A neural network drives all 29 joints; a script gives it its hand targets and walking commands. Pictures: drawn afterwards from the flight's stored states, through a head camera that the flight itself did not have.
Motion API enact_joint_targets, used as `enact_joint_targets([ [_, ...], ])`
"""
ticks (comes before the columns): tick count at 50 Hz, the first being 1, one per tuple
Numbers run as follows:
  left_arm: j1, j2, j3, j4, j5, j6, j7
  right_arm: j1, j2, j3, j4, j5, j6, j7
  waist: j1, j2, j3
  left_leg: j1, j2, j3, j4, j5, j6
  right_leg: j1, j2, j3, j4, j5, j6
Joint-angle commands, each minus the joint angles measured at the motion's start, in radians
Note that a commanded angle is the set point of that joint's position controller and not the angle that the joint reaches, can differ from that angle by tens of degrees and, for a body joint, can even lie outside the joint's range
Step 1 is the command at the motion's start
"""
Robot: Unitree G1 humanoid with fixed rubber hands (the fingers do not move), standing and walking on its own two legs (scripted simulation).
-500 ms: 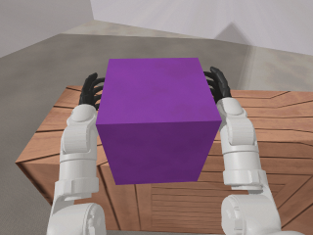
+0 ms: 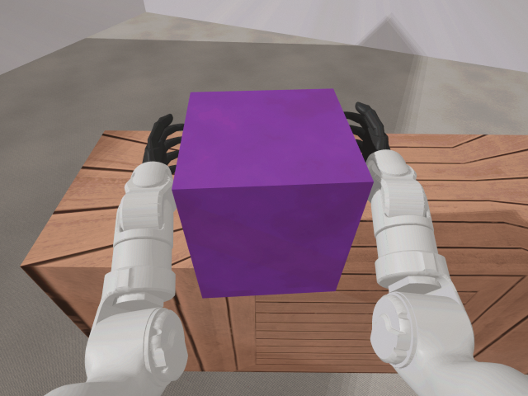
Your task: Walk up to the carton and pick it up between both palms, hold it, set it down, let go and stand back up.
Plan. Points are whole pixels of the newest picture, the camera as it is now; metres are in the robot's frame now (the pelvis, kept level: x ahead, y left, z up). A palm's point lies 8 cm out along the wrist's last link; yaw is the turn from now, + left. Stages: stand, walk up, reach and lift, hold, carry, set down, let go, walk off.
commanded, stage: set down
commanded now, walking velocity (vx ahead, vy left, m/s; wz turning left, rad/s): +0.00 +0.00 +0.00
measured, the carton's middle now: (266, 196) +0.40 +0.00 +0.11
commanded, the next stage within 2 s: none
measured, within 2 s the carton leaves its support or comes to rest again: neither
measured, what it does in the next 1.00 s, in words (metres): stands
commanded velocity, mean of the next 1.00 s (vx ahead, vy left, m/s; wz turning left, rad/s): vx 0.00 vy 0.00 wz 0.00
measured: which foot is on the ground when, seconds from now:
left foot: down 0.00-1.00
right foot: down 0.00-1.00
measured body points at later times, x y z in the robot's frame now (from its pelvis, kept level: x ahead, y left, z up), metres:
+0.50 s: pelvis +0.02 -0.01 +0.00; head +0.02 -0.01 +0.45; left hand +0.44 +0.15 +0.15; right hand +0.45 -0.17 +0.16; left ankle +0.01 +0.12 -0.76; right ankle -0.01 -0.12 -0.76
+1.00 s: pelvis +0.03 -0.01 +0.00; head +0.03 -0.02 +0.45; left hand +0.44 +0.15 +0.13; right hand +0.46 -0.17 +0.14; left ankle +0.01 +0.12 -0.76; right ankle -0.01 -0.12 -0.76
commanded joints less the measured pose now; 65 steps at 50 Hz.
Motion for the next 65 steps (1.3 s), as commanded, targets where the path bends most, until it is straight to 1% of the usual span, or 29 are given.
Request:
enact_joint_targets([
  [1, -0.617, -0.455, -0.272, -0.047, -0.051, -0.083, -0.119, -0.633, 0.456, 0.248, -0.031, 0.042, -0.084, 0.138, 0.006, -0.003, -0.385, 0.239, -0.034, 0.014, 0.086, 0.144, -0.012, 0.036, 0.042, -0.04, 0.029, 0.129, 0.013],
  [8, -0.642, -0.441, -0.207, 0.015, -0.009, -0.148, -0.12, -0.66, 0.445, 0.192, 0.043, 0.003, -0.15, 0.151, 0.011, -0.013, -0.414, 0.191, -0.041, 0.026, 0.057, 0.094, 0.001, 0.036, 0.04, -0.045, 0.012, 0.107, 0.007],
  [18, -0.624, -0.441, -0.186, 0.041, 0.004, -0.196, -0.115, -0.644, 0.449, 0.183, 0.071, -0.008, -0.199, 0.138, 0.013, -0.031, -0.461, 0.166, -0.051, 0.03, 0.034, 0.151, 0.016, 0.074, 0.037, -0.045, 0.026, 0.229, 0.017],
  [23, -0.602, -0.447, -0.192, 0.032, 0.004, -0.202, -0.112, -0.615, 0.453, 0.19, 0.072, -0.004, -0.205, 0.129, 0.014, -0.03, -0.47, 0.175, -0.053, 0.027, 0.033, 0.223, 0.017, 0.106, 0.036, -0.043, 0.043, 0.323, 0.024],
  [32, -0.566, -0.491, -0.238, -0.02, -0.016, -0.201, -0.104, -0.572, 0.473, 0.234, 0.032, 0.014, -0.207, 0.122, 0.009, -0.021, -0.504, 0.247, -0.051, 0.009, 0.064, 0.424, 0.006, 0.146, 0.039, -0.033, 0.076, 0.514, 0.027],
  [37, -0.544, -0.513, -0.262, -0.041, -0.023, -0.197, -0.096, -0.552, 0.47, 0.249, 0.014, 0.019, -0.206, 0.121, 0.003, -0.013, -0.503, 0.285, -0.046, 0.001, 0.083, 0.494, -0.003, 0.142, 0.041, -0.031, 0.08, 0.553, 0.023],
  [41, -0.534, -0.533, -0.265, -0.041, -0.019, -0.196, -0.091, -0.547, 0.47, 0.251, 0.015, 0.016, -0.209, 0.124, 0.001, -0.013, -0.49, 0.302, -0.042, -0.005, 0.092, 0.505, -0.01, 0.127, 0.042, -0.03, 0.075, 0.537, 0.017],
  [47, -0.541, -0.543, -0.245, -0.021, 0.001, -0.203, -0.087, -0.557, 0.46, 0.225, 0.042, -0.003, -0.221, 0.137, -0.002, -0.014, -0.462, 0.304, -0.036, -0.006, 0.095, 0.454, -0.012, 0.084, 0.045, -0.033, 0.058, 0.457, 0.011],
  [56, -0.571, -0.52, -0.163, 0.052, 0.054, -0.242, -0.09, -0.596, 0.442, 0.158, 0.12, -0.046, -0.263, 0.153, 0.003, -0.026, -0.44, 0.23, -0.032, 0.009, 0.06, 0.252, 0.005, 0.029, 0.044, -0.045, 0.029, 0.291, 0.013],
  [61, -0.581, -0.483, -0.116, 0.091, 0.08, -0.277, -0.086, -0.617, 0.421, 0.132, 0.158, -0.053, -0.297, 0.149, 0.014, -0.035, -0.457, 0.17, -0.034, 0.022, 0.037, 0.152, 0.019, 0.018, 0.041, -0.051, 0.026, 0.234, 0.019],
  [65, -0.585, -0.447, -0.089, 0.116, 0.089, -0.307, -0.078, -0.626, 0.395, 0.12, 0.179, -0.051, -0.327, 0.135, 0.02, -0.04, -0.482, 0.131, -0.036, 0.032, 0.031, 0.111, 0.025, 0.008, 0.039, -0.055, 0.03, 0.215, 0.025],
])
